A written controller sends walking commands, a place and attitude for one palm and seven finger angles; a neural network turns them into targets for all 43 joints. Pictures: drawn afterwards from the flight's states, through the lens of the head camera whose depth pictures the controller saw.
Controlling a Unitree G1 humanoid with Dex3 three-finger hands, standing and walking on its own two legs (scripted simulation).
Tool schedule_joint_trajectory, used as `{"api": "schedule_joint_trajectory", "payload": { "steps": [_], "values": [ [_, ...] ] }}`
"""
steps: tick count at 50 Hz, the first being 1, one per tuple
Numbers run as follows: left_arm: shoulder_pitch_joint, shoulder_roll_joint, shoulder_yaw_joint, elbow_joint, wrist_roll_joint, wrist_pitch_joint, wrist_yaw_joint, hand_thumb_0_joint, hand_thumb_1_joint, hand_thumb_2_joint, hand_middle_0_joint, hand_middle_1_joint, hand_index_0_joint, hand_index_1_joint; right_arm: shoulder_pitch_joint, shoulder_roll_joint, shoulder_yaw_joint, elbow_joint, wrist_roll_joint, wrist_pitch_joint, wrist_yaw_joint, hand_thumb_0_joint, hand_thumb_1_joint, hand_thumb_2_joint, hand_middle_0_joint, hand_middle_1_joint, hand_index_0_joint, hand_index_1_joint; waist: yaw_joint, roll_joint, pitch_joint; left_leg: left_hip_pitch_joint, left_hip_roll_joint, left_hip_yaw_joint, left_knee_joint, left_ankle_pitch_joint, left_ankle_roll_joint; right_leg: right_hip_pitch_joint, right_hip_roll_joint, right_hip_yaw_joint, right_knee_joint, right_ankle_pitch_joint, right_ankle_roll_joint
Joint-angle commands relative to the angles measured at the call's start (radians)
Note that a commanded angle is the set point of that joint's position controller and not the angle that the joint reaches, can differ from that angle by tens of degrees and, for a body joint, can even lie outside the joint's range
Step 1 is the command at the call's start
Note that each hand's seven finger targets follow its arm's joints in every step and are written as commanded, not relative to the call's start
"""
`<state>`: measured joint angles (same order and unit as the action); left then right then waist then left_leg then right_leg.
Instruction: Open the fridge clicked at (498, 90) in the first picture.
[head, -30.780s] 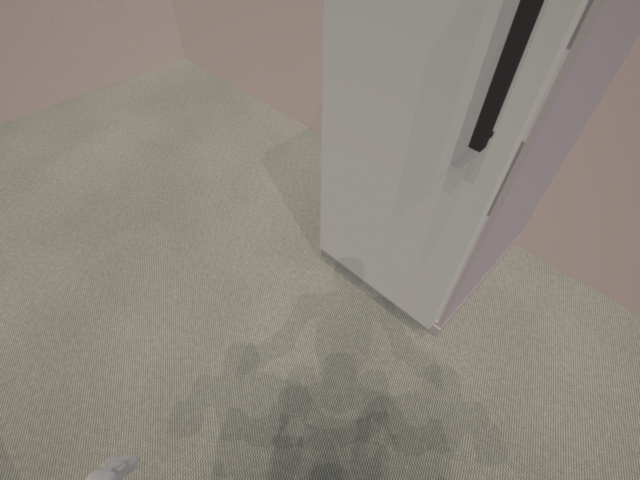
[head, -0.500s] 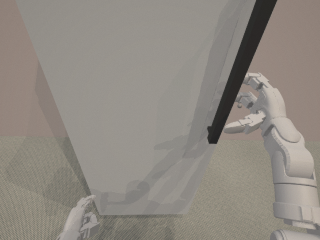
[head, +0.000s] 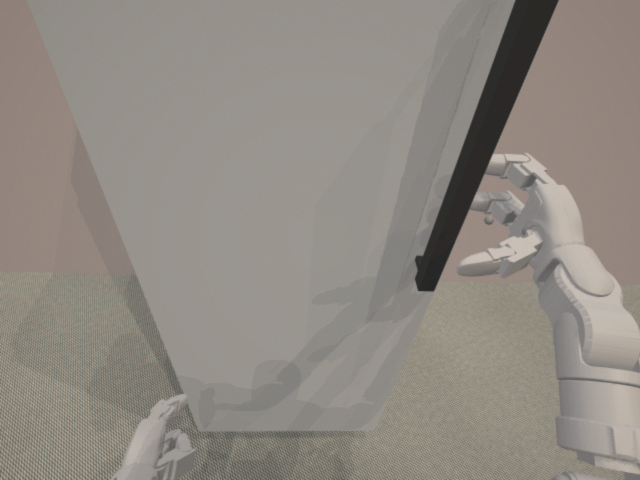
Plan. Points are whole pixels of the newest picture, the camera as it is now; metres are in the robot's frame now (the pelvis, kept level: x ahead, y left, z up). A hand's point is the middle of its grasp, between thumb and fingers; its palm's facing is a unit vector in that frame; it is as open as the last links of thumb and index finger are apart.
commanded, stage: move the hooked fingers beside the handle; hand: right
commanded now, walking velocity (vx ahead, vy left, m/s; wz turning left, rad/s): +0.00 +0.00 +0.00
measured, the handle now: (467, 150) +0.42 -0.14 +0.25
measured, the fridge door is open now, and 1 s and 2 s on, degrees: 0 0 0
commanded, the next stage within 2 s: none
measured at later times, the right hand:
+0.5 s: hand (495, 223) +0.35 -0.17 +0.20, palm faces -0.01 +1.00 -0.06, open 14.0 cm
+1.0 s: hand (508, 220) +0.36 -0.19 +0.20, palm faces -0.01 +1.00 -0.05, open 14.0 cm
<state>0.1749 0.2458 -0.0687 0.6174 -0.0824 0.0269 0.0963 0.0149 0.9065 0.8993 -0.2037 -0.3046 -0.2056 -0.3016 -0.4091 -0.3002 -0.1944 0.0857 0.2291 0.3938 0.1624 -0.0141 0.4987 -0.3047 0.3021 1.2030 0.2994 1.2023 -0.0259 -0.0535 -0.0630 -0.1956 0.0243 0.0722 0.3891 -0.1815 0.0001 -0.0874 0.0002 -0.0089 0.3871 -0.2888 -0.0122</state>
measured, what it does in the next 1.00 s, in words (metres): stands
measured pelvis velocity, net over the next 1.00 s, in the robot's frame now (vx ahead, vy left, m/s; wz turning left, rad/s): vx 0.00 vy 0.00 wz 0.00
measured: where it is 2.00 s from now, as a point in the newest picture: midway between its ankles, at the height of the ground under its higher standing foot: outside the picture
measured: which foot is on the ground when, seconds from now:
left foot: down 0.00-1.00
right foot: down 0.00-1.00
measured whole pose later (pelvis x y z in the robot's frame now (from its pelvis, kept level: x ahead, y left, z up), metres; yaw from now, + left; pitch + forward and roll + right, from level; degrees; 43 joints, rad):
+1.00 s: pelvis +0.00 +0.00 +0.00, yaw +0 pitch +0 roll +0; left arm 0.20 0.26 -0.07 0.61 -0.09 -0.01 0.11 0.01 0.91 0.90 -0.20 -0.30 -0.21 -0.30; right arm -0.45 -0.38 -0.26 0.24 0.24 0.33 0.24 -0.01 0.50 -0.30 0.30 1.20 0.30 1.20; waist -0.01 -0.05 -0.06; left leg -0.22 0.02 0.08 0.40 -0.18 0.01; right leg -0.12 -0.01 0.00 0.40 -0.29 -0.01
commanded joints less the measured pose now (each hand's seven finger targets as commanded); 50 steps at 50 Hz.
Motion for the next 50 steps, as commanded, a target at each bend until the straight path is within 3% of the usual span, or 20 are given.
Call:
{"api": "schedule_joint_trajectory", "payload": {
  "steps": [1,2,4,7,13,14,16,20,23,27,30,35,36,39,42,43,44,50],
  "values": [
    [-0.147,0.114,0.040,-0.161,0.004,-0.056,0.008,0.000,0.900,0.900,-0.200,-0.300,-0.200,-0.300,-0.418,-0.203,-0.092,-0.190,0.007,-0.071,0.002,0.000,0.500,-0.300,0.300,1.200,0.300,1.200,0.004,0.050,-0.207,0.151,-0.024,-0.008,-0.009,0.238,0.034,-0.025,0.005,0.018,-0.033,0.323,-0.011],
    [-0.152,0.110,0.035,-0.163,0.004,-0.057,0.010,0.000,0.900,0.900,-0.200,-0.300,-0.200,-0.300,-0.456,-0.158,-0.047,-0.190,0.008,-0.071,0.008,0.000,0.500,-0.300,0.300,1.200,0.300,1.200,0.014,0.020,-0.200,0.139,-0.019,-0.010,-0.011,0.225,0.033,-0.028,0.009,0.020,-0.038,0.312,-0.011],
    [-0.141,0.111,0.035,-0.154,0.004,-0.060,0.012,0.000,0.900,0.900,-0.200,-0.300,-0.200,-0.300,-0.494,-0.160,-0.042,-0.171,0.006,-0.072,0.007,0.000,0.500,-0.300,0.300,1.200,0.300,1.200,0.024,0.018,-0.192,0.120,-0.021,-0.007,-0.012,0.206,0.034,-0.026,0.008,0.026,-0.034,0.299,-0.009],
    [-0.143,0.111,0.038,-0.160,0.005,-0.066,0.011,0.000,0.900,0.900,-0.200,-0.300,-0.200,-0.300,-0.493,-0.163,-0.043,-0.189,0.006,-0.085,0.007,0.000,0.500,-0.300,0.300,1.200,0.300,1.200,0.018,0.008,-0.235,0.140,-0.019,-0.010,-0.005,0.237,0.036,-0.005,0.008,0.025,-0.027,0.331,-0.009],
    [-0.138,0.108,0.039,-0.167,0.010,-0.058,0.003,0.000,0.900,0.900,-0.200,-0.300,-0.200,-0.300,-0.411,-0.217,-0.117,-0.174,0.007,-0.090,0.001,0.000,0.500,-0.300,0.300,1.200,0.300,1.200,-0.013,0.054,-0.262,0.200,-0.018,-0.009,0.010,0.316,0.038,-0.025,0.006,0.018,-0.027,0.388,-0.007],
    [-0.143,0.107,0.038,-0.173,0.009,-0.057,0.000,0.000,0.900,0.900,-0.200,-0.300,-0.200,-0.300,-0.415,-0.193,-0.097,-0.191,0.008,-0.089,0.003,0.000,0.500,-0.300,0.300,1.200,0.300,1.200,-0.011,0.053,-0.263,0.203,-0.017,-0.009,0.012,0.324,0.036,-0.027,0.009,0.017,-0.029,0.388,-0.007],
    [-0.144,0.113,0.042,-0.174,0.007,-0.049,-0.002,0.000,0.900,0.900,-0.200,-0.300,-0.200,-0.300,-0.344,-0.233,-0.141,-0.158,0.006,-0.080,0.000,0.000,0.500,-0.300,0.300,1.200,0.300,1.200,-0.024,0.062,-0.240,0.201,-0.020,-0.011,0.007,0.312,0.036,-0.040,0.004,0.010,-0.031,0.378,-0.008],
    [-0.148,0.109,0.038,-0.180,0.003,-0.048,-0.002,0.000,0.900,0.900,-0.200,-0.300,-0.200,-0.300,-0.374,-0.193,-0.098,-0.183,0.006,-0.070,0.009,0.000,0.500,-0.300,0.300,1.200,0.300,1.200,-0.006,0.045,-0.202,0.168,-0.021,-0.011,-0.003,0.276,0.033,-0.048,0.005,0.010,-0.037,0.340,-0.010],
    [-0.144,0.114,0.041,-0.174,0.002,-0.058,0.006,0.000,0.900,0.900,-0.200,-0.300,-0.200,-0.300,-0.419,-0.214,-0.100,-0.212,0.008,-0.086,0.018,0.000,0.500,-0.300,0.300,1.200,0.300,1.200,0.008,0.040,-0.219,0.162,-0.021,-0.014,-0.006,0.262,0.031,-0.029,0.006,0.013,-0.033,0.332,-0.014],
    [-0.141,0.114,0.039,-0.166,0.002,-0.074,0.015,0.000,0.900,0.900,-0.200,-0.300,-0.200,-0.300,-0.475,-0.199,-0.072,-0.220,0.015,-0.106,0.030,0.000,0.500,-0.300,0.300,1.200,0.300,1.200,0.022,0.012,-0.221,0.137,-0.021,-0.013,-0.013,0.231,0.030,-0.011,0.008,0.020,-0.032,0.310,-0.014],
    [-0.134,0.119,0.039,-0.158,0.004,-0.076,0.018,0.000,0.900,0.900,-0.200,-0.300,-0.200,-0.300,-0.448,-0.260,-0.130,-0.179,0.015,-0.106,0.035,0.000,0.500,-0.300,0.300,1.200,0.300,1.200,0.009,0.031,-0.228,0.159,-0.022,-0.013,-0.012,0.236,0.032,-0.029,0.011,0.019,-0.032,0.309,-0.016],
    [-0.128,0.123,0.037,-0.156,0.001,-0.073,0.019,0.000,0.900,0.900,-0.200,-0.300,-0.200,-0.300,-0.450,-0.250,-0.116,-0.085,0.017,-0.091,0.048,0.000,0.500,-0.300,0.300,1.200,0.300,1.200,0.013,0.042,-0.187,0.138,-0.019,-0.012,-0.018,0.201,0.030,-0.061,0.012,0.020,-0.036,0.270,-0.015],
    [-0.127,0.127,0.042,-0.157,0.002,-0.071,0.017,0.000,0.900,0.900,-0.200,-0.300,-0.200,-0.300,-0.422,-0.281,-0.142,-0.073,0.013,-0.095,0.050,0.000,0.500,-0.300,0.300,1.200,0.300,1.200,0.003,0.037,-0.206,0.149,-0.019,-0.014,-0.015,0.207,0.033,-0.053,0.009,0.018,-0.032,0.281,-0.015],
    [-0.129,0.121,0.041,-0.172,0.001,-0.077,0.015,0.000,0.900,0.900,-0.200,-0.300,-0.200,-0.300,-0.445,-0.263,-0.128,-0.114,0.021,-0.112,0.064,0.000,0.500,-0.300,0.300,1.200,0.300,1.200,0.007,0.037,-0.242,0.166,-0.017,-0.014,-0.004,0.253,0.032,-0.039,0.011,0.018,-0.027,0.314,-0.015],
    [-0.124,0.125,0.041,-0.167,-0.001,-0.080,0.018,0.000,0.900,0.900,-0.200,-0.300,-0.200,-0.300,-0.462,-0.278,-0.133,-0.092,0.025,-0.126,0.073,0.000,0.500,-0.300,0.300,1.200,0.300,1.200,0.015,0.035,-0.220,0.144,-0.017,-0.016,-0.013,0.226,0.029,-0.044,0.008,0.018,-0.029,0.289,-0.017],
    [-0.114,0.127,0.043,-0.162,-0.001,-0.080,0.020,0.000,0.900,0.900,-0.200,-0.300,-0.200,-0.300,-0.459,-0.314,-0.163,-0.069,0.022,-0.128,0.070,0.000,0.500,-0.300,0.300,1.200,0.300,1.200,0.014,0.047,-0.212,0.147,-0.018,-0.016,-0.014,0.216,0.029,-0.057,0.008,0.018,-0.029,0.281,-0.017],
    [-0.120,0.127,0.040,-0.166,-0.001,-0.083,0.021,0.000,0.900,0.900,-0.200,-0.300,-0.200,-0.300,-0.484,-0.288,-0.136,-0.084,0.021,-0.132,0.075,0.000,0.500,-0.300,0.300,1.200,0.300,1.200,0.017,0.024,-0.210,0.140,-0.017,-0.018,-0.014,0.211,0.028,-0.054,0.011,0.017,-0.030,0.273,-0.017],
    [-0.105,0.129,0.043,-0.161,0.001,-0.095,0.023,0.000,0.900,0.900,-0.200,-0.300,-0.200,-0.300,-0.501,-0.316,-0.158,-0.066,0.023,-0.147,0.082,0.000,0.500,-0.300,0.300,1.200,0.300,1.200,0.017,0.015,-0.234,0.154,-0.017,-0.018,-0.010,0.236,0.031,-0.046,0.010,0.020,-0.025,0.298,-0.016]
  ]
}}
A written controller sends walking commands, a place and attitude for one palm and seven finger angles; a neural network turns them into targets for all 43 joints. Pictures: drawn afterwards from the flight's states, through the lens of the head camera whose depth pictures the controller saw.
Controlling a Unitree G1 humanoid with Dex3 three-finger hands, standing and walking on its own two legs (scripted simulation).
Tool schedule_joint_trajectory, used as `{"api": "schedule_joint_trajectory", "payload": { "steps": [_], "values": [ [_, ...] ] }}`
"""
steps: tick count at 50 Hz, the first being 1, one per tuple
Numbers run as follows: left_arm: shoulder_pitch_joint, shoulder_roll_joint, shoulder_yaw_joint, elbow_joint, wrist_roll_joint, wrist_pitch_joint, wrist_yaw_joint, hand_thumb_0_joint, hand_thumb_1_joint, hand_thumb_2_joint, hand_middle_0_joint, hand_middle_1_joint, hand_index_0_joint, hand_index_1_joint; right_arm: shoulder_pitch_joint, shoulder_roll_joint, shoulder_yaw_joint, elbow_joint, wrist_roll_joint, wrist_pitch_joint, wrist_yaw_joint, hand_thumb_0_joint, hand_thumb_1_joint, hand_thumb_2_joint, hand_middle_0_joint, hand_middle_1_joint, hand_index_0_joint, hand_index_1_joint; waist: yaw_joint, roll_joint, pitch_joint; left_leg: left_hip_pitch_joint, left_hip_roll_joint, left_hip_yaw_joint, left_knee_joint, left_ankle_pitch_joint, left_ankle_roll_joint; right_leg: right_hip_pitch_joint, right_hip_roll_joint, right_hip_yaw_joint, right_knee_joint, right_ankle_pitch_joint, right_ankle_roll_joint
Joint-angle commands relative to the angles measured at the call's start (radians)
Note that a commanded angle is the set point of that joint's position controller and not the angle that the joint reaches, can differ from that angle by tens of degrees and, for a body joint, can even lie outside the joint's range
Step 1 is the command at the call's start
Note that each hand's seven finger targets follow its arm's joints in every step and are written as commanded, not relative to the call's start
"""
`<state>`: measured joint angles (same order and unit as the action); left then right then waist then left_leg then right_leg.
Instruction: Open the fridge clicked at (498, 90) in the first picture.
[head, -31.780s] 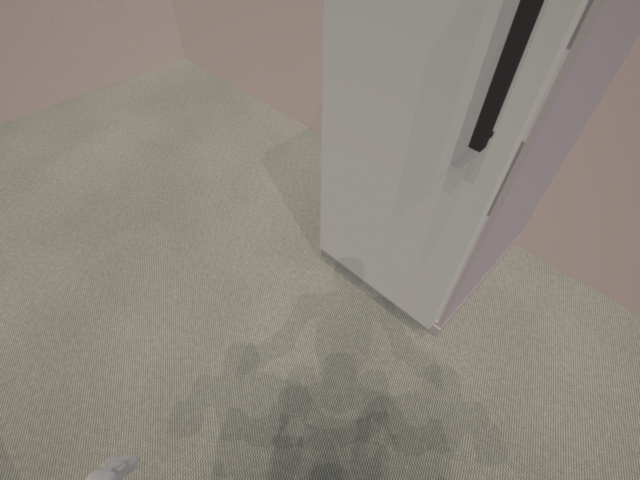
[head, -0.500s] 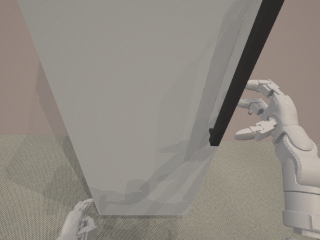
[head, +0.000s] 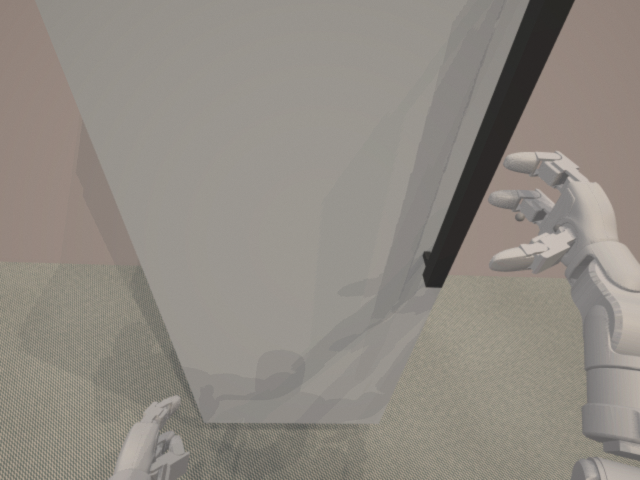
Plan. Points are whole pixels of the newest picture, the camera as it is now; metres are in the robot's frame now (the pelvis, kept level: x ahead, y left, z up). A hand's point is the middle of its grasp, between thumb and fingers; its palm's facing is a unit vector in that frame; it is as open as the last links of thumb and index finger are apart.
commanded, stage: move the hooked fingers beside the handle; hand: right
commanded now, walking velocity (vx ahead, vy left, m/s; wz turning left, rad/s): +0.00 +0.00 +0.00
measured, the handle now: (479, 145) +0.42 -0.14 +0.25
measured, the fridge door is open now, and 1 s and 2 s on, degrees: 0 0 0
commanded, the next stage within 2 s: none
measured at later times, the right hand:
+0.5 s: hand (529, 216) +0.36 -0.20 +0.21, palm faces -0.01 +1.00 -0.05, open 14.0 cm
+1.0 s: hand (529, 215) +0.36 -0.20 +0.21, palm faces -0.04 +1.00 -0.06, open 14.0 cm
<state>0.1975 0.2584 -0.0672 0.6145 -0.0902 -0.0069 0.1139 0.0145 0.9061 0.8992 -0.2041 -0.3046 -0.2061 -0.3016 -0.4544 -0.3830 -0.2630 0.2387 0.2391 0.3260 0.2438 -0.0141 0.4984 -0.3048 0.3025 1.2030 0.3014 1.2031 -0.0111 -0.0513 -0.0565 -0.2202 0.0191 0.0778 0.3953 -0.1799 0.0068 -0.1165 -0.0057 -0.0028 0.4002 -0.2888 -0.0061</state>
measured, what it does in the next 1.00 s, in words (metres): stands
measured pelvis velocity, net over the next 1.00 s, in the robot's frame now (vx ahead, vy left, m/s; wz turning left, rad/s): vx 0.00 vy -0.01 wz -0.01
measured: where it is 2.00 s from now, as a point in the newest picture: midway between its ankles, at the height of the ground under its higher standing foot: outside the picture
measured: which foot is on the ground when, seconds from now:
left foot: down 0.00-1.00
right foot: down 0.00-1.00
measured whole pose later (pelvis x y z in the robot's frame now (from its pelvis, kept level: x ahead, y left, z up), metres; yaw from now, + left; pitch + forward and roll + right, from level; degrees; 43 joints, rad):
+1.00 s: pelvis +0.00 -0.01 +0.00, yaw +0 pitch +0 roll +1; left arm 0.19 0.25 -0.07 0.62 -0.09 -0.01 0.11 0.01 0.91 0.90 -0.20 -0.30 -0.21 -0.30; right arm -0.44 -0.37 -0.25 0.18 0.25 0.34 0.26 -0.01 0.50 -0.30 0.30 1.20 0.30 1.20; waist -0.02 -0.06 -0.07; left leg -0.21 0.03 0.08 0.39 -0.19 0.00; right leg -0.11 0.01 0.00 0.40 -0.30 -0.02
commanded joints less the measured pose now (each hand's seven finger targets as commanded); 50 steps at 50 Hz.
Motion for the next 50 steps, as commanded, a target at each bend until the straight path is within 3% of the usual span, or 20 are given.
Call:
{"api": "schedule_joint_trajectory", "payload": {
  "steps": [1,4,9,13,17,22,26,29,34,36,41,42,45,50],
  "values": [
    [-0.125,0.119,0.046,-0.160,0.008,-0.062,0.004,0.000,0.900,0.900,-0.200,-0.300,-0.200,-0.300,-0.410,-0.254,-0.111,-0.204,0.015,-0.081,0.003,0.000,0.500,-0.300,0.300,1.200,0.300,1.200,-0.007,0.024,-0.246,0.189,-0.012,-0.024,-0.014,0.238,0.025,-0.017,0.013,0.011,-0.035,0.305,-0.022],
    [-0.120,0.119,0.045,-0.160,0.007,-0.063,0.003,0.000,0.900,0.900,-0.200,-0.300,-0.200,-0.300,-0.411,-0.247,-0.107,-0.194,0.016,-0.083,0.017,0.000,0.500,-0.300,0.300,1.200,0.300,1.200,-0.004,0.015,-0.247,0.191,-0.010,-0.023,-0.009,0.258,0.026,-0.022,0.014,0.012,-0.036,0.317,-0.021],
    [-0.122,0.113,0.048,-0.174,0.003,-0.071,-0.004,0.000,0.900,0.900,-0.200,-0.300,-0.200,-0.300,-0.379,-0.173,-0.052,-0.258,0.024,-0.082,0.028,0.000,0.500,-0.300,0.300,1.200,0.300,1.200,0.000,-0.005,-0.254,0.175,-0.012,-0.015,-0.001,0.292,0.026,0.008,0.009,0.012,-0.030,0.360,-0.016],
    [-0.122,0.118,0.049,-0.167,0.006,-0.071,-0.004,0.000,0.900,0.900,-0.200,-0.300,-0.200,-0.300,-0.338,-0.217,-0.106,-0.252,0.027,-0.072,0.016,0.000,0.500,-0.300,0.300,1.200,0.300,1.200,-0.011,0.051,-0.229,0.171,-0.015,-0.012,-0.005,0.265,0.023,-0.016,0.008,0.014,-0.037,0.333,-0.018],
    [-0.136,0.111,0.045,-0.176,0.009,-0.068,-0.005,0.000,0.900,0.900,-0.200,-0.300,-0.200,-0.300,-0.379,-0.221,-0.101,-0.307,0.013,-0.073,-0.011,0.000,0.500,-0.300,0.300,1.200,0.300,1.200,-0.015,-0.004,-0.239,0.180,-0.010,-0.015,-0.002,0.267,0.027,-0.008,0.010,0.015,-0.040,0.355,-0.013],
    [-0.132,0.108,0.047,-0.174,0.013,-0.066,-0.005,0.000,0.900,0.900,-0.200,-0.300,-0.200,-0.300,-0.354,-0.224,-0.117,-0.335,0.015,-0.079,-0.010,0.000,0.500,-0.300,0.300,1.200,0.300,1.200,-0.016,0.005,-0.278,0.211,-0.011,-0.016,0.004,0.331,0.028,0.017,0.008,0.011,-0.032,0.411,-0.012],
    [-0.133,0.113,0.049,-0.168,0.007,-0.059,-0.006,0.000,0.900,0.900,-0.200,-0.300,-0.200,-0.300,-0.297,-0.181,-0.079,-0.293,0.018,-0.057,0.016,0.000,0.500,-0.300,0.300,1.200,0.300,1.200,-0.009,0.025,-0.239,0.184,-0.015,-0.008,0.001,0.320,0.027,0.012,0.003,0.007,-0.030,0.401,-0.012],
    [-0.141,0.108,0.045,-0.174,0.004,-0.061,-0.009,0.000,0.900,0.900,-0.200,-0.300,-0.200,-0.300,-0.294,-0.121,-0.025,-0.327,0.024,-0.035,0.027,0.000,0.500,-0.300,0.300,1.200,0.300,1.200,-0.001,-0.009,-0.219,0.155,-0.013,-0.005,0.004,0.311,0.027,0.016,0.004,0.013,-0.026,0.398,-0.007],
    [-0.149,0.107,0.045,-0.177,0.010,-0.057,-0.007,0.000,0.900,0.900,-0.200,-0.300,-0.200,-0.300,-0.302,-0.166,-0.071,-0.365,0.023,-0.032,0.005,0.000,0.500,-0.300,0.300,1.200,0.300,1.200,-0.010,0.034,-0.230,0.165,-0.014,-0.006,0.008,0.302,0.026,0.006,0.006,0.020,-0.026,0.391,-0.009],
    [-0.152,0.110,0.045,-0.176,0.015,-0.057,-0.003,0.000,0.900,0.900,-0.200,-0.300,-0.200,-0.300,-0.325,-0.213,-0.103,-0.377,0.020,-0.046,-0.012,0.000,0.500,-0.300,0.300,1.200,0.300,1.200,-0.015,0.032,-0.239,0.172,-0.015,-0.008,0.007,0.289,0.028,0.010,0.008,0.021,-0.027,0.385,-0.010],
    [-0.145,0.107,0.041,-0.162,0.017,-0.056,0.003,0.000,0.900,0.900,-0.200,-0.300,-0.200,-0.300,-0.377,-0.239,-0.115,-0.342,0.010,-0.073,-0.021,0.000,0.500,-0.300,0.300,1.200,0.300,1.200,-0.010,-0.008,-0.251,0.186,-0.013,-0.013,0.000,0.284,0.031,0.016,0.009,0.017,-0.033,0.385,-0.009],
    [-0.150,0.102,0.037,-0.163,0.015,-0.058,0.004,0.000,0.900,0.900,-0.200,-0.300,-0.200,-0.300,-0.405,-0.204,-0.081,-0.356,0.010,-0.075,-0.016,0.000,0.500,-0.300,0.300,1.200,0.300,1.200,-0.003,-0.044,-0.246,0.183,-0.009,-0.013,-0.003,0.287,0.032,0.020,0.011,0.018,-0.038,0.389,-0.006],
    [-0.139,0.106,0.037,-0.153,0.009,-0.057,0.003,0.000,0.900,0.900,-0.200,-0.300,-0.200,-0.300,-0.371,-0.139,-0.026,-0.272,0.016,-0.049,0.006,0.000,0.500,-0.300,0.300,1.200,0.300,1.200,0.007,-0.021,-0.208,0.148,-0.013,-0.005,-0.007,0.267,0.030,0.012,0.006,0.023,-0.036,0.370,-0.002],
    [-0.135,0.117,0.043,-0.160,0.005,-0.050,-0.001,0.000,0.900,0.900,-0.200,-0.300,-0.200,-0.300,-0.324,-0.127,-0.019,-0.222,0.022,-0.012,0.025,0.000,0.500,-0.300,0.300,1.200,0.300,1.200,0.002,0.039,-0.194,0.131,-0.013,-0.001,-0.002,0.236,0.028,-0.018,0.004,0.026,-0.032,0.326,-0.009]
  ]
}}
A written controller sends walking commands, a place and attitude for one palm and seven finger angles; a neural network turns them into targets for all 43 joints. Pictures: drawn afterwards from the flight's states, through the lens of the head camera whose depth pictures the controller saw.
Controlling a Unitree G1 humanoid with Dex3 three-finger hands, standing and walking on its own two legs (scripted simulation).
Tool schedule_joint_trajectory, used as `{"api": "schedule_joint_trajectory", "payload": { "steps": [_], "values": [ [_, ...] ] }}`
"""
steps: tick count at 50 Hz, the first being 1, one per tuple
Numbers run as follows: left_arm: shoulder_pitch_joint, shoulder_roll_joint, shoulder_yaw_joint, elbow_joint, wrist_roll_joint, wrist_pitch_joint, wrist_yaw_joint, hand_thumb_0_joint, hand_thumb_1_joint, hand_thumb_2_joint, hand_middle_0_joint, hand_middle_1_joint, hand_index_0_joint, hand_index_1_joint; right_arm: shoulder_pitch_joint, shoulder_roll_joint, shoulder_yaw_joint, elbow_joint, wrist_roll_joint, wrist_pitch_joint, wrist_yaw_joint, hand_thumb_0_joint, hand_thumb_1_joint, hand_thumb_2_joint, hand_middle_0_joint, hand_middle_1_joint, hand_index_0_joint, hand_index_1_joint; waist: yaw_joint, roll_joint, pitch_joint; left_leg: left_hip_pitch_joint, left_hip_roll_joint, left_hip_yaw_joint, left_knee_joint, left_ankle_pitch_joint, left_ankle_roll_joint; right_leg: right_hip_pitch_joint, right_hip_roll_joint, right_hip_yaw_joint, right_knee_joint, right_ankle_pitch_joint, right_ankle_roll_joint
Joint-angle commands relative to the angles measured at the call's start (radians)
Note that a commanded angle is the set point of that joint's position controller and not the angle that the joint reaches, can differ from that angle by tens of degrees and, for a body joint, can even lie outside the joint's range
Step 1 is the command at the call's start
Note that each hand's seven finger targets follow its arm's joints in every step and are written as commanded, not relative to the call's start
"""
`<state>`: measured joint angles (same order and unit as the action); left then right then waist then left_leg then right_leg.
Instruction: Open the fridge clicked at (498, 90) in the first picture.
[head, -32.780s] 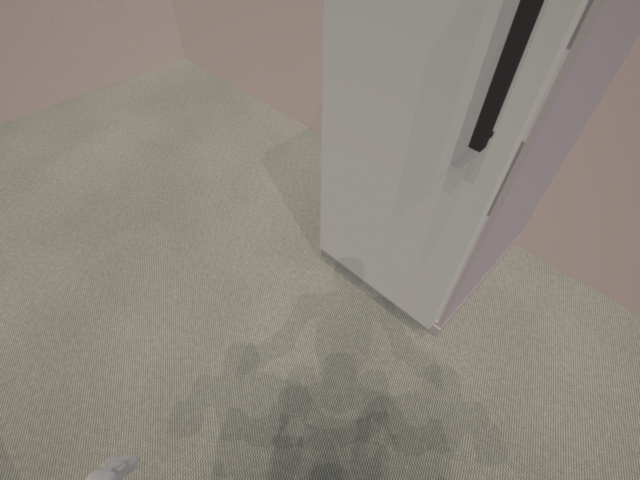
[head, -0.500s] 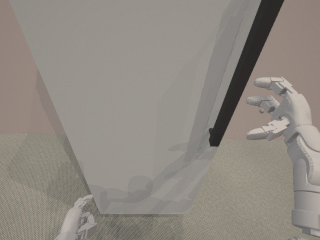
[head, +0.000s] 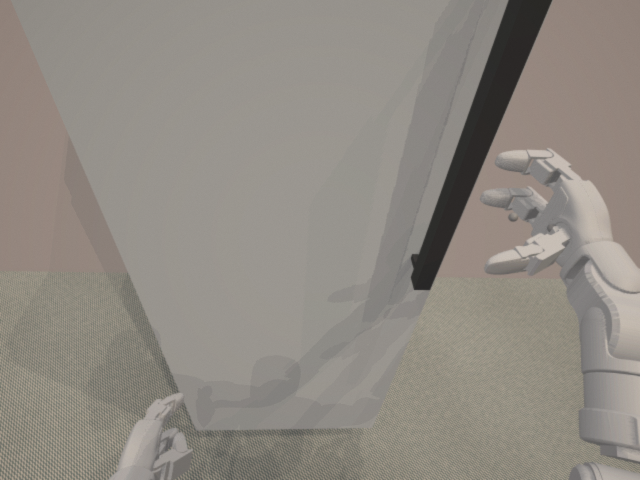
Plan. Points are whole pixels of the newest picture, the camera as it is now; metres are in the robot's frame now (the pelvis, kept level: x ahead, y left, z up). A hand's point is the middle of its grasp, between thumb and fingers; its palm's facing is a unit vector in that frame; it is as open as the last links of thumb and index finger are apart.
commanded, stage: move the hooked fingers beside the handle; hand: right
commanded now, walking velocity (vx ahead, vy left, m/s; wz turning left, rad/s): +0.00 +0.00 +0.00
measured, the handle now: (463, 148) +0.42 -0.13 +0.26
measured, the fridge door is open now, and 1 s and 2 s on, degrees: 0 0 0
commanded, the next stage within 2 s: none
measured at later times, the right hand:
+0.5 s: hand (487, 229) +0.35 -0.17 +0.19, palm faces -0.08 +1.00 -0.04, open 14.0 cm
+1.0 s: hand (501, 207) +0.35 -0.17 +0.23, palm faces -0.04 +1.00 -0.05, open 13.9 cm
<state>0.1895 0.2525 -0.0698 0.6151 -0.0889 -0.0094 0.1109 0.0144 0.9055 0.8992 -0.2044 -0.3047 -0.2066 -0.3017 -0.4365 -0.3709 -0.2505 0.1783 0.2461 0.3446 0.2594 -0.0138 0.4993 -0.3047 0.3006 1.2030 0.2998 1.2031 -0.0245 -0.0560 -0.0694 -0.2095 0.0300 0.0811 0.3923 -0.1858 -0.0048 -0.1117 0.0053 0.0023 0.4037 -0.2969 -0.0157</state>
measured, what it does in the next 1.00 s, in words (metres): stands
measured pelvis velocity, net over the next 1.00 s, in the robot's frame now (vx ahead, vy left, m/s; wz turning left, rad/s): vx -0.01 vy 0.01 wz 0.01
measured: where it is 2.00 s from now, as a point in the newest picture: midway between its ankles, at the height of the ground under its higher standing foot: outside the picture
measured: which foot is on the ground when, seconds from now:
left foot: down 0.00-1.00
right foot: down 0.00-1.00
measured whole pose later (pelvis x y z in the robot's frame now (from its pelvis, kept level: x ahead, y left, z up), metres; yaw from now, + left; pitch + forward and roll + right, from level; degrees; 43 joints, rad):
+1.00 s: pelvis -0.01 +0.01 +0.00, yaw +0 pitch -1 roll +0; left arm 0.18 0.24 -0.07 0.63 -0.08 -0.04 0.11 0.02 0.91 0.90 -0.20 -0.30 -0.21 -0.30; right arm -0.43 -0.34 -0.25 0.14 0.25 0.26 0.22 -0.02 0.50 -0.30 0.31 1.20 0.30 1.20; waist -0.01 -0.05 -0.06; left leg -0.21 0.02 0.08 0.40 -0.18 0.01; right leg -0.10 -0.01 0.00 0.40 -0.28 0.00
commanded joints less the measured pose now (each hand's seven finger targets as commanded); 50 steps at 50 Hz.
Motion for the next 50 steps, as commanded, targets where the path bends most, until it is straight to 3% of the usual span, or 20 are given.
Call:
{"api": "schedule_joint_trajectory", "payload": {
  "steps": [1,4,7,8,9,14,16,19,21,26,27,29,31,35,38,41,42,44,46,50],
  "values": [
    [-0.128,0.127,0.050,-0.164,0.006,-0.047,0.000,0.000,0.900,0.900,-0.200,-0.300,-0.200,-0.300,-0.335,-0.155,-0.045,-0.179,0.015,-0.039,0.004,0.000,0.500,-0.300,0.300,1.200,0.300,1.200,0.009,0.052,-0.197,0.131,-0.025,-0.005,0.003,0.245,0.041,-0.015,-0.009,0.021,-0.035,0.344,0.001],
    [-0.137,0.117,0.048,-0.177,0.014,-0.053,-0.001,0.000,0.900,0.900,-0.200,-0.300,-0.200,-0.300,-0.394,-0.212,-0.106,-0.264,0.015,-0.069,-0.025,0.000,0.500,-0.300,0.300,1.200,0.300,1.200,-0.006,0.059,-0.259,0.177,-0.020,-0.014,0.011,0.282,0.039,-0.008,-0.001,0.019,-0.034,0.370,-0.003],
    [-0.143,0.111,0.044,-0.181,0.018,-0.055,-0.002,0.000,0.900,0.900,-0.200,-0.300,-0.200,-0.300,-0.424,-0.276,-0.160,-0.324,0.007,-0.111,-0.056,0.000,0.500,-0.300,0.300,1.200,0.300,1.200,-0.014,0.013,-0.283,0.213,-0.018,-0.025,0.009,0.292,0.042,-0.007,0.002,0.013,-0.042,0.383,-0.001],
    [-0.139,0.106,0.043,-0.174,0.018,-0.056,0.000,0.000,0.900,0.900,-0.200,-0.300,-0.200,-0.300,-0.404,-0.280,-0.173,-0.303,0.004,-0.116,-0.063,0.000,0.500,-0.300,0.300,1.200,0.300,1.200,-0.016,0.034,-0.266,0.212,-0.021,-0.023,0.008,0.295,0.041,-0.010,0.000,0.012,-0.043,0.387,-0.002],
    [-0.139,0.107,0.041,-0.173,0.017,-0.056,0.000,0.000,0.900,0.900,-0.200,-0.300,-0.200,-0.300,-0.408,-0.263,-0.155,-0.293,0.002,-0.118,-0.062,0.000,0.500,-0.300,0.300,1.200,0.300,1.200,-0.011,0.005,-0.252,0.207,-0.020,-0.024,0.005,0.286,0.041,-0.016,0.001,0.009,-0.049,0.373,-0.001],
    [-0.119,0.120,0.043,-0.146,0.006,-0.053,0.006,0.000,0.900,0.900,-0.200,-0.300,-0.200,-0.300,-0.389,-0.168,-0.053,-0.142,0.003,-0.069,-0.021,0.000,0.500,-0.300,0.300,1.200,0.300,1.200,0.022,0.002,-0.147,0.128,-0.025,-0.017,-0.022,0.214,0.037,-0.037,-0.003,0.008,-0.056,0.293,-0.004],
    [-0.117,0.130,0.051,-0.155,-0.001,-0.052,0.004,0.000,0.900,0.900,-0.200,-0.300,-0.200,-0.300,-0.347,-0.139,-0.022,-0.126,0.006,-0.051,0.004,0.000,0.500,-0.300,0.300,1.200,0.300,1.200,0.022,0.017,-0.162,0.124,-0.025,-0.014,-0.018,0.209,0.037,-0.025,-0.007,0.006,-0.047,0.292,-0.006],
    [-0.119,0.128,0.050,-0.161,-0.003,-0.056,0.005,0.000,0.900,0.900,-0.200,-0.300,-0.200,-0.300,-0.401,-0.127,-0.001,-0.151,0.012,-0.046,0.017,0.000,0.500,-0.300,0.300,1.200,0.300,1.200,0.031,0.018,-0.184,0.108,-0.022,-0.015,-0.010,0.208,0.034,-0.020,-0.002,0.012,-0.034,0.282,-0.009],
    [-0.120,0.129,0.053,-0.167,0.004,-0.064,0.004,0.000,0.900,0.900,-0.200,-0.300,-0.200,-0.300,-0.411,-0.174,-0.043,-0.204,0.020,-0.073,0.003,0.000,0.500,-0.300,0.300,1.200,0.300,1.200,0.019,0.050,-0.222,0.132,-0.024,-0.016,-0.004,0.212,0.035,-0.007,-0.003,0.017,-0.031,0.291,-0.010],
    [-0.131,0.115,0.049,-0.171,0.017,-0.071,0.003,0.000,0.900,0.900,-0.200,-0.300,-0.200,-0.300,-0.436,-0.333,-0.203,-0.295,0.009,-0.148,-0.056,0.000,0.500,-0.300,0.300,1.200,0.300,1.200,-0.018,0.050,-0.311,0.241,-0.019,-0.032,0.010,0.292,0.035,-0.007,0.003,0.006,-0.034,0.361,-0.010],
    [-0.139,0.107,0.044,-0.173,0.018,-0.072,0.003,0.000,0.900,0.900,-0.200,-0.300,-0.200,-0.300,-0.455,-0.297,-0.178,-0.315,0.008,-0.155,-0.060,0.000,0.500,-0.300,0.300,1.200,0.300,1.200,-0.012,0.013,-0.303,0.244,-0.015,-0.035,0.009,0.311,0.037,-0.006,0.006,0.004,-0.041,0.375,-0.010],
    [-0.134,0.105,0.043,-0.164,0.016,-0.068,-0.001,0.000,0.900,0.900,-0.200,-0.300,-0.200,-0.300,-0.381,-0.273,-0.174,-0.253,0.003,-0.142,-0.059,0.000,0.500,-0.300,0.300,1.200,0.300,1.200,-0.016,0.003,-0.257,0.235,-0.018,-0.031,0.003,0.317,0.037,-0.021,0.002,-0.002,-0.048,0.370,-0.007],
    [-0.127,0.117,0.047,-0.159,0.008,-0.055,-0.005,0.000,0.900,0.900,-0.200,-0.300,-0.200,-0.300,-0.289,-0.250,-0.154,-0.166,0.000,-0.103,-0.038,0.000,0.500,-0.300,0.300,1.200,0.300,1.200,-0.015,0.025,-0.196,0.211,-0.021,-0.025,-0.006,0.302,0.038,-0.044,-0.004,-0.009,-0.051,0.353,-0.007],
    [-0.123,0.133,0.047,-0.163,-0.008,-0.041,-0.005,0.000,0.900,0.900,-0.200,-0.300,-0.200,-0.300,-0.247,-0.123,-0.021,-0.070,0.013,-0.013,0.027,0.000,0.500,-0.300,0.300,1.200,0.300,1.200,0.021,0.040,-0.089,0.102,-0.024,-0.015,-0.023,0.207,0.028,-0.069,-0.006,-0.003,-0.049,0.252,-0.010],
    [-0.132,0.133,0.051,-0.182,-0.008,-0.054,0.000,0.000,0.900,0.900,-0.200,-0.300,-0.200,-0.300,-0.349,-0.133,-0.008,-0.173,0.020,-0.034,0.035,0.000,0.500,-0.300,0.300,1.200,0.300,1.200,0.031,0.036,-0.151,0.092,-0.024,-0.019,-0.013,0.180,0.028,-0.037,-0.002,0.008,-0.031,0.241,-0.016],
    [-0.147,0.115,0.049,-0.192,0.004,-0.083,0.006,0.000,0.900,0.900,-0.200,-0.300,-0.200,-0.300,-0.503,-0.172,-0.030,-0.389,0.031,-0.128,0.000,0.000,0.500,-0.300,0.300,1.200,0.300,1.200,0.032,0.016,-0.271,0.134,-0.024,-0.025,0.002,0.223,0.032,0.046,0.002,0.016,-0.017,0.305,-0.017],
    [-0.144,0.112,0.049,-0.188,0.011,-0.093,0.008,0.000,0.900,0.900,-0.200,-0.300,-0.200,-0.300,-0.519,-0.249,-0.111,-0.417,0.031,-0.156,-0.023,0.000,0.500,-0.300,0.300,1.200,0.300,1.200,0.014,0.011,-0.325,0.180,-0.023,-0.028,0.006,0.249,0.035,0.050,0.008,0.022,-0.020,0.335,-0.014],
    [-0.139,0.105,0.040,-0.170,0.020,-0.101,0.011,0.000,0.900,0.900,-0.200,-0.300,-0.200,-0.300,-0.524,-0.279,-0.156,-0.418,0.027,-0.195,-0.054,0.000,0.500,-0.300,0.300,1.200,0.300,1.200,0.004,0.000,-0.350,0.225,-0.021,-0.028,0.016,0.299,0.037,0.047,0.012,0.020,-0.025,0.378,-0.009],
    [-0.133,0.107,0.041,-0.150,0.022,-0.092,0.008,0.000,0.900,0.900,-0.200,-0.300,-0.200,-0.300,-0.462,-0.296,-0.174,-0.335,0.010,-0.189,-0.072,0.000,0.500,-0.300,0.300,1.200,0.300,1.200,-0.005,0.002,-0.315,0.230,-0.020,-0.028,0.009,0.304,0.037,0.026,0.007,0.009,-0.032,0.378,-0.006],
    [-0.122,0.124,0.036,-0.118,0.008,-0.044,0.004,0.000,0.900,0.900,-0.200,-0.300,-0.200,-0.300,-0.304,-0.211,-0.105,0.004,-0.005,-0.044,-0.043,0.000,0.500,-0.300,0.300,1.200,0.300,1.200,0.004,0.062,-0.064,0.131,-0.020,-0.025,-0.038,0.164,0.030,-0.107,-0.002,-0.002,-0.070,0.221,-0.005]
  ]
}}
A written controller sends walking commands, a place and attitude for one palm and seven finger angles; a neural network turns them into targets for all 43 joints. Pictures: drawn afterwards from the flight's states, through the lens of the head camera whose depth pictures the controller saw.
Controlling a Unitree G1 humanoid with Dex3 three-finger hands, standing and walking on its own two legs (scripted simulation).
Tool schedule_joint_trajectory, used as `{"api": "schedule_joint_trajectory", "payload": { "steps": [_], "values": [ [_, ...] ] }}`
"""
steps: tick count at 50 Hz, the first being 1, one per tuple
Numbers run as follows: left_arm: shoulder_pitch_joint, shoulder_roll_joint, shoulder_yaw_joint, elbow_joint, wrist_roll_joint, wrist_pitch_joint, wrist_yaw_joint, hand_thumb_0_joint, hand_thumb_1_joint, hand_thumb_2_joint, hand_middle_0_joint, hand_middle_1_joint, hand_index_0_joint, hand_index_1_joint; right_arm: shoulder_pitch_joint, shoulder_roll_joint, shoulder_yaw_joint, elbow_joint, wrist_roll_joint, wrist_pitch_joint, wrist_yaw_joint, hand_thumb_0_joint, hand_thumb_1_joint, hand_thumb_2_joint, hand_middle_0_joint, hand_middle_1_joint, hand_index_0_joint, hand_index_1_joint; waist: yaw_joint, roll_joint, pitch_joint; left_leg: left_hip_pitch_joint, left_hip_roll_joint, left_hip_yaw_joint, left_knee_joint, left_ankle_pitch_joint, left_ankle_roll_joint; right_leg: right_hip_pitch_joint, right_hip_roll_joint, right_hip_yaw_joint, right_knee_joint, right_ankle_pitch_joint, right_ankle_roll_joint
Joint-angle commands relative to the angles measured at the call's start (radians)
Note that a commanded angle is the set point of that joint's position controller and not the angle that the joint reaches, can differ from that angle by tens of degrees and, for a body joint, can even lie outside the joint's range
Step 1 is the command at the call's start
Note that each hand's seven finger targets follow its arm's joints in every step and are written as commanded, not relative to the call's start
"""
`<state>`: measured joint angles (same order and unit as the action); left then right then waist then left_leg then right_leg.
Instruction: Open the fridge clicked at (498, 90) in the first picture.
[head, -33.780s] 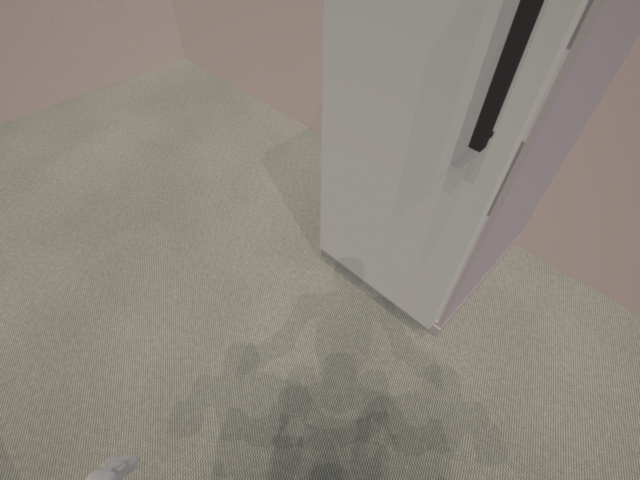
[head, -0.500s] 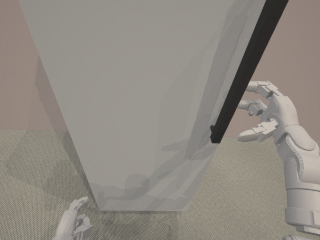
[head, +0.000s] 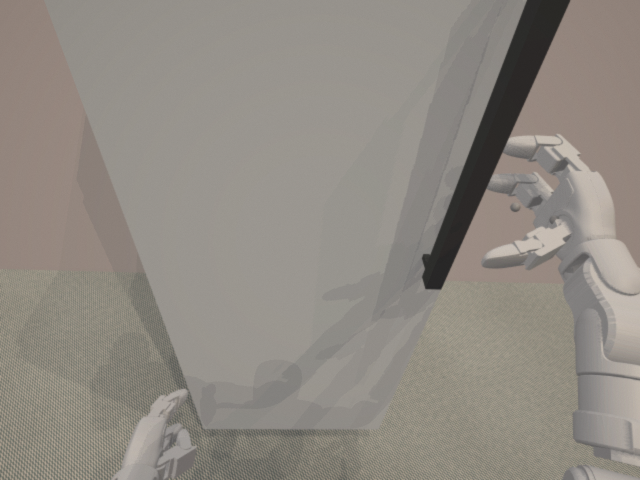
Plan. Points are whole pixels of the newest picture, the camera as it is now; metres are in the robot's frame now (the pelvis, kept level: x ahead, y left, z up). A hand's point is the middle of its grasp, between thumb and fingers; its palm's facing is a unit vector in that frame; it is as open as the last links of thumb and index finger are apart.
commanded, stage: move the hooked fingers beside the handle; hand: right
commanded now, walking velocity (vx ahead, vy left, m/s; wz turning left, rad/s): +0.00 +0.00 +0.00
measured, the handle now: (477, 149) +0.43 -0.15 +0.25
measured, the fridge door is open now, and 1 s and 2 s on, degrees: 0 0 0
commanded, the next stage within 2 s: feel for the door with the fingertips in 1.44 s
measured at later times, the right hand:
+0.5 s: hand (503, 220) +0.37 -0.19 +0.19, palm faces -0.03 +1.00 -0.05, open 13.9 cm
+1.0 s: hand (503, 220) +0.36 -0.18 +0.20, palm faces -0.03 +1.00 -0.04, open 13.9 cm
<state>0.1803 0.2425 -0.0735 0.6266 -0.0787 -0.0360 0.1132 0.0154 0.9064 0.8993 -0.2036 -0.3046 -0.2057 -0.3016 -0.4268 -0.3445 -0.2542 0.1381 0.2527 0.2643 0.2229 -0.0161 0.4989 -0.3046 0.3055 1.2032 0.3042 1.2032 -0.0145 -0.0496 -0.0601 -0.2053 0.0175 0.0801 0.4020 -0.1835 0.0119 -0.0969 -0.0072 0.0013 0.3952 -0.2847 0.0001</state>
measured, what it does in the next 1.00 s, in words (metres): stands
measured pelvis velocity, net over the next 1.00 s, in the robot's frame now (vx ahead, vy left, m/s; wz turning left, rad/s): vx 0.01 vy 0.00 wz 0.01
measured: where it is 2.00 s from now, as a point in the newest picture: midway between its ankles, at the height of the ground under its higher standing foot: outside the picture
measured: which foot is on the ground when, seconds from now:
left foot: down 0.00-1.00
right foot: down 0.00-1.00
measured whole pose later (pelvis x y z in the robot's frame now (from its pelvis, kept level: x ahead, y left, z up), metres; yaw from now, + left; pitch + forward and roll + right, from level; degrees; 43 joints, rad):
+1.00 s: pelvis +0.01 +0.00 +0.00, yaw +1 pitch +1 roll +0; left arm 0.20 0.25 -0.06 0.60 -0.07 -0.03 0.10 0.02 0.91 0.90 -0.20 -0.30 -0.21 -0.30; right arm -0.36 -0.32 -0.27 0.12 0.25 0.26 0.22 -0.02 0.50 -0.31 0.30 1.20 0.30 1.20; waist -0.01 -0.05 -0.05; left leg -0.23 0.02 0.06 0.41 -0.20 0.01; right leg -0.11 -0.01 -0.01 0.40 -0.30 -0.01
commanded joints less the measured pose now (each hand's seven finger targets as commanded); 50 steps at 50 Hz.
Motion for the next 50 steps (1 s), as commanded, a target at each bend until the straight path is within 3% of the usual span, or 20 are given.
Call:
{"api": "schedule_joint_trajectory", "payload": {
  "steps": [1,3,5,10,12,14,19,21,23,28,30,32,35,37,40,43,45,46,48,50],
  "values": [
    [-0.104,0.146,0.047,-0.132,-0.006,-0.006,-0.003,0.000,0.900,0.900,-0.200,-0.300,-0.200,-0.300,-0.252,-0.242,-0.106,0.108,-0.014,0.070,0.009,0.000,0.500,-0.300,0.300,1.200,0.300,1.200,-0.012,0.063,-0.064,0.123,-0.009,-0.022,-0.051,0.144,0.014,-0.133,0.009,-0.003,-0.062,0.194,-0.019],
    [-0.111,0.158,0.048,-0.159,-0.015,0.009,-0.005,0.000,0.900,0.900,-0.200,-0.300,-0.200,-0.300,-0.233,-0.236,-0.080,0.120,-0.008,0.113,0.047,0.000,0.500,-0.300,0.300,1.200,0.300,1.200,-0.009,0.063,-0.070,0.114,-0.005,-0.024,-0.044,0.145,0.009,-0.145,0.010,-0.005,-0.055,0.185,-0.021],
    [-0.116,0.155,0.051,-0.187,-0.017,0.005,-0.007,0.000,0.900,0.900,-0.200,-0.300,-0.200,-0.300,-0.306,-0.206,-0.038,0.028,-0.003,0.091,0.072,0.000,0.500,-0.300,0.300,1.200,0.300,1.200,0.007,0.054,-0.134,0.112,-0.005,-0.021,-0.027,0.164,0.012,-0.114,0.011,0.002,-0.036,0.206,-0.026],
    [-0.125,0.117,0.053,-0.224,-0.002,-0.067,0.003,0.000,0.900,0.900,-0.200,-0.300,-0.200,-0.300,-0.557,-0.283,-0.111,-0.414,0.038,-0.135,0.048,0.000,0.500,-0.300,0.300,1.200,0.300,1.200,0.008,-0.027,-0.403,0.210,-0.012,-0.036,0.013,0.304,0.020,0.061,0.021,0.014,0.001,0.369,-0.028],
    [-0.112,0.115,0.048,-0.196,0.005,-0.088,0.008,0.000,0.900,0.900,-0.200,-0.300,-0.200,-0.300,-0.554,-0.282,-0.114,-0.446,0.036,-0.184,0.021,0.000,0.500,-0.300,0.300,1.200,0.300,1.200,0.013,-0.081,-0.395,0.198,-0.013,-0.027,0.015,0.320,0.025,0.084,0.019,0.021,-0.004,0.414,-0.015],
    [-0.105,0.116,0.046,-0.159,0.005,-0.096,0.008,0.000,0.900,0.900,-0.200,-0.300,-0.200,-0.300,-0.516,-0.250,-0.096,-0.339,0.018,-0.165,-0.001,0.000,0.500,-0.300,0.300,1.200,0.300,1.200,0.012,-0.084,-0.311,0.171,-0.012,-0.018,0.000,0.304,0.024,0.054,0.013,0.019,-0.018,0.398,-0.008],
    [-0.103,0.149,0.044,-0.121,-0.010,-0.024,-0.001,0.000,0.900,0.900,-0.200,-0.300,-0.200,-0.300,-0.286,-0.159,-0.023,0.094,-0.016,0.087,-0.001,0.000,0.500,-0.300,0.300,1.200,0.300,1.200,0.002,0.063,0.006,0.059,-0.011,-0.009,-0.055,0.080,0.013,-0.145,0.006,0.014,-0.073,0.156,-0.015],
    [-0.099,0.168,0.054,-0.134,-0.009,0.003,-0.006,0.000,0.900,0.900,-0.200,-0.300,-0.200,-0.300,-0.235,-0.224,-0.080,0.156,-0.019,0.142,0.009,0.000,0.500,-0.300,0.300,1.200,0.300,1.200,-0.017,0.116,-0.038,0.086,-0.010,-0.012,-0.053,0.074,0.012,-0.153,0.006,0.007,-0.067,0.155,-0.018],
    [-0.112,0.158,0.054,-0.172,-0.007,0.009,-0.008,0.000,0.900,0.900,-0.200,-0.300,-0.200,-0.300,-0.295,-0.267,-0.110,0.045,-0.012,0.125,0.015,0.000,0.500,-0.300,0.300,1.200,0.300,1.200,-0.021,0.117,-0.146,0.137,-0.004,-0.023,-0.030,0.140,0.012,-0.132,0.011,0.005,-0.049,0.205,-0.024],
    [-0.121,0.115,0.052,-0.220,0.007,-0.044,-0.002,0.000,0.900,0.900,-0.200,-0.300,-0.200,-0.300,-0.535,-0.342,-0.176,-0.359,0.013,-0.128,-0.006,0.000,0.500,-0.300,0.300,1.200,0.300,1.200,-0.011,0.013,-0.411,0.258,-0.007,-0.047,0.018,0.322,0.016,0.021,0.018,0.002,-0.008,0.373,-0.029],
    [-0.108,0.112,0.046,-0.196,0.009,-0.060,0.004,0.000,0.900,0.900,-0.200,-0.300,-0.200,-0.300,-0.571,-0.321,-0.159,-0.359,0.013,-0.178,-0.005,0.000,0.500,-0.300,0.300,1.200,0.300,1.200,0.005,-0.038,-0.395,0.238,-0.012,-0.041,0.014,0.351,0.019,0.046,0.018,0.001,-0.007,0.405,-0.024],
    [-0.099,0.119,0.047,-0.158,0.005,-0.068,0.009,0.000,0.900,0.900,-0.200,-0.300,-0.200,-0.300,-0.550,-0.297,-0.125,-0.260,0.002,-0.157,0.003,0.000,0.500,-0.300,0.300,1.200,0.300,1.200,0.022,-0.077,-0.298,0.183,-0.010,-0.033,-0.010,0.320,0.019,0.031,0.011,-0.001,-0.018,0.378,-0.021],
    [-0.093,0.132,0.043,-0.130,-0.011,-0.052,0.010,0.000,0.900,0.900,-0.200,-0.300,-0.200,-0.300,-0.434,-0.160,0.002,-0.031,-0.008,-0.028,0.035,0.000,0.500,-0.300,0.300,1.200,0.300,1.200,0.030,-0.058,-0.103,0.086,-0.012,-0.017,-0.039,0.192,0.018,-0.055,0.009,0.006,-0.041,0.247,-0.017],
    [-0.086,0.147,0.050,-0.127,-0.019,-0.035,0.005,0.000,0.900,0.900,-0.200,-0.300,-0.200,-0.300,-0.339,-0.114,0.038,0.081,-0.006,0.056,0.060,0.000,0.500,-0.300,0.300,1.200,0.300,1.200,0.028,-0.009,-0.049,0.054,-0.009,-0.009,-0.045,0.150,0.016,-0.088,0.004,0.011,-0.046,0.207,-0.019],
    [-0.093,0.161,0.058,-0.159,-0.014,-0.017,-0.006,0.000,0.900,0.900,-0.200,-0.300,-0.200,-0.300,-0.313,-0.172,-0.015,0.053,0.000,0.101,0.071,0.000,0.500,-0.300,0.300,1.200,0.300,1.200,0.004,0.072,-0.131,0.091,-0.007,-0.009,-0.017,0.175,0.017,-0.100,0.008,0.019,-0.031,0.227,-0.023],
    [-0.118,0.137,0.060,-0.205,-0.001,-0.029,-0.011,0.000,0.900,0.900,-0.200,-0.300,-0.200,-0.300,-0.437,-0.249,-0.094,-0.178,0.011,0.009,0.031,0.000,0.500,-0.300,0.300,1.200,0.300,1.200,-0.017,0.093,-0.302,0.190,-0.003,-0.021,0.013,0.262,0.020,-0.040,0.012,0.019,-0.015,0.322,-0.028],
    [-0.125,0.116,0.056,-0.224,0.009,-0.049,-0.012,0.000,0.900,0.900,-0.200,-0.300,-0.200,-0.300,-0.497,-0.301,-0.158,-0.374,0.016,-0.085,-0.008,0.000,0.500,-0.300,0.300,1.200,0.300,1.200,-0.032,0.039,-0.414,0.262,-0.005,-0.032,0.037,0.367,0.024,0.020,0.019,0.017,0.000,0.430,-0.024],
    [-0.122,0.114,0.053,-0.220,0.012,-0.053,-0.013,0.000,0.900,0.900,-0.200,-0.300,-0.200,-0.300,-0.473,-0.365,-0.209,-0.399,0.012,-0.121,-0.027,0.000,0.500,-0.300,0.300,1.200,0.300,1.200,-0.040,0.021,-0.420,0.274,-0.007,-0.037,0.043,0.389,0.023,0.028,0.018,0.013,0.005,0.454,-0.022],
    [-0.105,0.108,0.049,-0.191,0.019,-0.055,-0.007,0.000,0.900,0.900,-0.200,-0.300,-0.200,-0.300,-0.473,-0.374,-0.241,-0.356,0.005,-0.156,-0.044,0.000,0.500,-0.300,0.300,1.200,0.300,1.200,-0.030,0.027,-0.405,0.293,-0.007,-0.035,0.035,0.426,0.022,0.017,0.015,0.008,-0.006,0.474,-0.020],
    [-0.104,0.112,0.048,-0.166,0.011,-0.045,-0.004,0.000,0.900,0.900,-0.200,-0.300,-0.200,-0.300,-0.424,-0.317,-0.187,-0.239,-0.008,-0.118,-0.031,0.000,0.500,-0.300,0.300,1.200,0.300,1.200,-0.015,0.003,-0.288,0.240,-0.008,-0.030,0.010,0.384,0.019,-0.018,0.009,-0.009,-0.025,0.417,-0.020]
  ]
}}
